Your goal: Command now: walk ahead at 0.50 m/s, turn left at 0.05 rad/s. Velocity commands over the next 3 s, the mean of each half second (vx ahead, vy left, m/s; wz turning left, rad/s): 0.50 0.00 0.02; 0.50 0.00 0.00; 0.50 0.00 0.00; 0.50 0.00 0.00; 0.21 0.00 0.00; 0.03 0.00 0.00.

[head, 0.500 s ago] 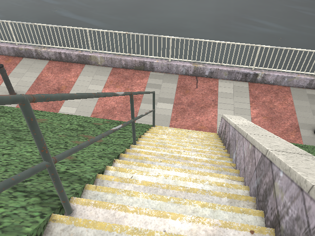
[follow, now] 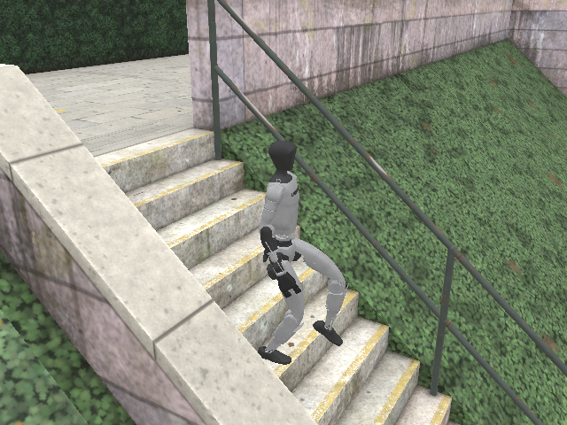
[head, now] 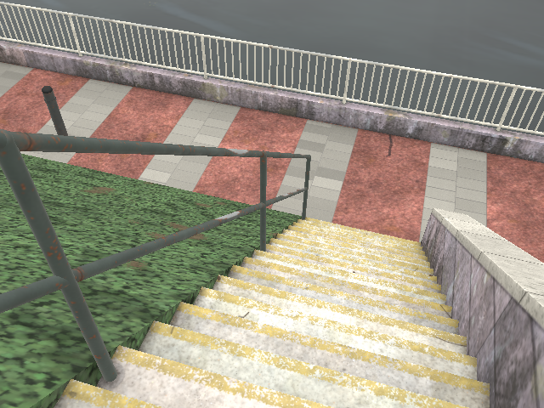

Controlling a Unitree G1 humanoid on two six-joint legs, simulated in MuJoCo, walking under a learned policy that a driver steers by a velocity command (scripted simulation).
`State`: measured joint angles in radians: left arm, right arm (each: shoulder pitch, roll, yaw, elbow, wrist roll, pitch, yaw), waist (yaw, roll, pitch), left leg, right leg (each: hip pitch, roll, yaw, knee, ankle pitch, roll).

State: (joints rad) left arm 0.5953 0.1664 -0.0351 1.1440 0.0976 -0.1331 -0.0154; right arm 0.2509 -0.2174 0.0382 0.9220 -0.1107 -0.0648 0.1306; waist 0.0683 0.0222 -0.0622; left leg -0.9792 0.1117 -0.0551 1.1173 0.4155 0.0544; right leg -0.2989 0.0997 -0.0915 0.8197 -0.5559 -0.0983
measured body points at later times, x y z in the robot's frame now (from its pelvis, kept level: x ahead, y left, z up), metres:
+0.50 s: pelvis +0.24 +0.02 -0.20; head +0.23 +0.03 +0.25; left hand +0.29 +0.26 -0.35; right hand +0.15 -0.21 -0.34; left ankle +0.21 +0.09 -0.89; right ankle +0.39 -0.15 -0.82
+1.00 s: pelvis +0.45 -0.07 -0.39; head +0.44 -0.09 +0.06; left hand +0.35 +0.16 -0.53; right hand +0.51 -0.29 -0.55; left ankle +0.61 +0.09 -0.95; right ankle +0.41 -0.12 -1.09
